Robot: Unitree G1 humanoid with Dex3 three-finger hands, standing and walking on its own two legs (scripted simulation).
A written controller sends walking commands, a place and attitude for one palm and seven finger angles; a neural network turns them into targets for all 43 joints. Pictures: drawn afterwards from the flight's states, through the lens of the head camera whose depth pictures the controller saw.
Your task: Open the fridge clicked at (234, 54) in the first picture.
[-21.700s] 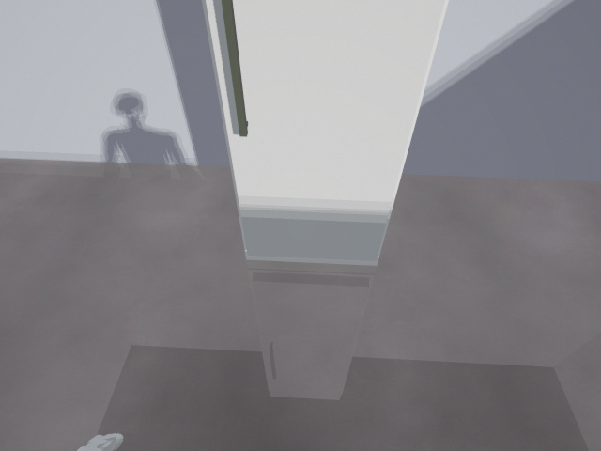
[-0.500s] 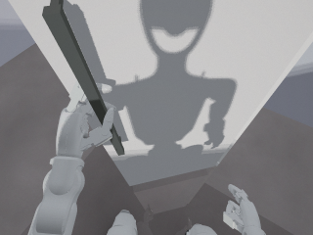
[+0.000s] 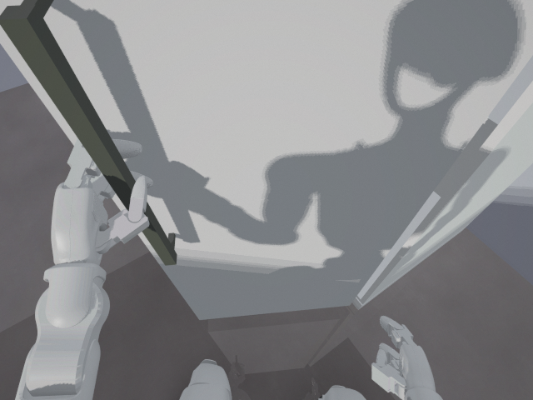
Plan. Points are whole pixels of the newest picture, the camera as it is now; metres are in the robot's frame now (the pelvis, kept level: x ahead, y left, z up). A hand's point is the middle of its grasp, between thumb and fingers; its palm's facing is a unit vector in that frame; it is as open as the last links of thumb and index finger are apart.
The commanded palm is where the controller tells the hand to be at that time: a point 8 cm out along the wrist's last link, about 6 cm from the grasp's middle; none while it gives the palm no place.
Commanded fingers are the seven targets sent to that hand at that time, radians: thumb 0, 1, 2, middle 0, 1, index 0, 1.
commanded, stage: walk backward, drawing the door open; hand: left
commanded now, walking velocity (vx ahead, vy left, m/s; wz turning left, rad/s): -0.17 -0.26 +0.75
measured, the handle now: (130, 178) +0.35 +0.20 +0.15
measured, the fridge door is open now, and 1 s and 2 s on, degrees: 62 68 66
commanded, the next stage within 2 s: stop walking and hold the door back in 0.06 s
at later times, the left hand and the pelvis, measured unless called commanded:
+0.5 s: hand (154, 281) +0.21 +0.13 +0.15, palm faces +0.48 -0.85 -0.22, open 5.9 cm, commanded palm +0.21 +0.19 +0.14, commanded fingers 0.00 0.90 0.90 -0.45 -1.40 -0.45 -1.40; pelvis -0.08 -0.14 +0.01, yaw +19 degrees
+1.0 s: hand (149, 234) +0.26 +0.15 +0.16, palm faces +0.41 -0.90 -0.16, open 5.3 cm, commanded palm +0.23 +0.21 +0.14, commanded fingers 0.00 0.90 0.90 -0.45 -1.40 -0.45 -1.40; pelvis -0.14 -0.14 +0.02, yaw +16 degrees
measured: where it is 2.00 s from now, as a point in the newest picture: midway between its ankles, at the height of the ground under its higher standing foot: outside the picture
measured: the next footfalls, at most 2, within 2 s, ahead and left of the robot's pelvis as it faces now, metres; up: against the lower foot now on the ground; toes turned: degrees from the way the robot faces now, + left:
left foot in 0.24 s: -0.01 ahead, +0.01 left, +0.00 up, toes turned +21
right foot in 0.52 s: +0.04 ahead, -0.26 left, +0.00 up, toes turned +16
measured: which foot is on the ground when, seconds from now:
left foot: up 0.00-0.22, down 0.24-0.50, up 0.52-0.86, down 0.88-1.00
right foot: down 0.00-0.26, up 0.28-0.50, down 0.52-0.88, up 0.90-1.00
